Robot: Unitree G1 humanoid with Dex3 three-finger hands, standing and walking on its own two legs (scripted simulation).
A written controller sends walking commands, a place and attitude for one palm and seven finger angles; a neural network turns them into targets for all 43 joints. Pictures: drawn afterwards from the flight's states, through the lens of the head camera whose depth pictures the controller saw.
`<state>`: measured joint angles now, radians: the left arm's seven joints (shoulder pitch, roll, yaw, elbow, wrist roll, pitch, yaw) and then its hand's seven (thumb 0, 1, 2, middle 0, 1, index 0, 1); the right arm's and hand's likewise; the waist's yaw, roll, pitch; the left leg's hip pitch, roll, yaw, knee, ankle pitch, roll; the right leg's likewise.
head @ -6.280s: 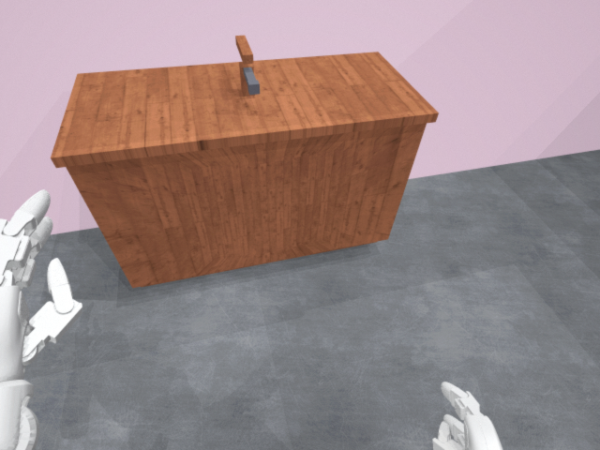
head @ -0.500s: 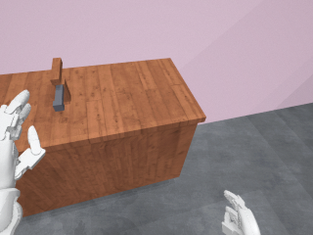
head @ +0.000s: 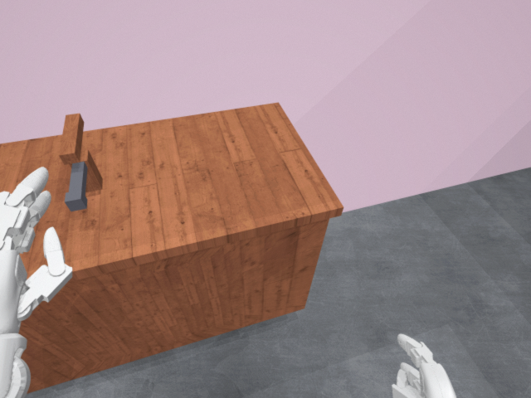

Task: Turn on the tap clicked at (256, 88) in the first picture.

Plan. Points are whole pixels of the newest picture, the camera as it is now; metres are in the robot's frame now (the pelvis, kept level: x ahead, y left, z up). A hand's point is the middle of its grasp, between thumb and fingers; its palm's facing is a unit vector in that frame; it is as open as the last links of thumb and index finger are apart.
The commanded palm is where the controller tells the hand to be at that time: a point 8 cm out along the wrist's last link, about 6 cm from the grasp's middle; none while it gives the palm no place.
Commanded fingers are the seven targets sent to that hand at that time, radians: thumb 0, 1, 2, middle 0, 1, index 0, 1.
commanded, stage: shuffle to correct the standing spot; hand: left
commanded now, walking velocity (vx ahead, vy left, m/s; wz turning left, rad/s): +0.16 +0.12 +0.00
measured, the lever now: (76, 200) +0.43 +0.40 +0.01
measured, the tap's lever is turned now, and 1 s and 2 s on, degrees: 0 0 0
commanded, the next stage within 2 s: come to a stop and stand still in 0.68 s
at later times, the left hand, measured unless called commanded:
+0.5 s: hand (46, 230) +0.26 +0.29 +0.16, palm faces +0.42 -0.83 -0.37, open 7.4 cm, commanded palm +0.21 +0.33 +0.18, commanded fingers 0.00 0.90 0.90 -0.20 -0.30 -0.20 -0.30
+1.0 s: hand (36, 189) +0.32 +0.34 +0.16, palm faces +0.42 -0.83 -0.37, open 7.4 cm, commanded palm +0.26 +0.37 +0.18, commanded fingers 0.00 0.90 0.90 -0.20 -0.30 -0.20 -0.30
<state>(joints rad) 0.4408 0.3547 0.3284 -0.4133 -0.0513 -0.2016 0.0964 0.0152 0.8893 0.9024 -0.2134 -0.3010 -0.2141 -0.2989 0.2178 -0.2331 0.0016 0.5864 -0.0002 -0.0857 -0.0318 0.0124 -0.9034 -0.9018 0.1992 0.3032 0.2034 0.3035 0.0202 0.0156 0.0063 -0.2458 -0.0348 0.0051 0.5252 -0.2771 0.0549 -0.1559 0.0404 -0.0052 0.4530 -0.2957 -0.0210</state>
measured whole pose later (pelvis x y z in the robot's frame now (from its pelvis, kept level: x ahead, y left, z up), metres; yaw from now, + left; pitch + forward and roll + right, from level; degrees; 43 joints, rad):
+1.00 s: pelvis +0.10 +0.09 -0.02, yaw +0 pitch -3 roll +2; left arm 0.38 0.37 0.38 -0.49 -0.03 -0.21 0.13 0.02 0.89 0.90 -0.21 -0.30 -0.21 -0.30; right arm 0.18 -0.20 -0.03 0.62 0.00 -0.13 -0.04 0.01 -0.91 -0.90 0.20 0.30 0.20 0.30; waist 0.02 -0.08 0.11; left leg -0.30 0.01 0.06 0.60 -0.26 -0.02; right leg -0.27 -0.07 0.00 0.74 -0.44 0.01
